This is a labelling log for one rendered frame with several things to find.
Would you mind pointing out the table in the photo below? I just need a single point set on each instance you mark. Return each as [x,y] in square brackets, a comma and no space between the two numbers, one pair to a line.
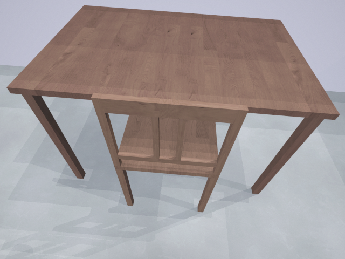
[180,56]

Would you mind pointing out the chair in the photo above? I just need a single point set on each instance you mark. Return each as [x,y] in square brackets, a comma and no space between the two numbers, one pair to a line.
[168,136]

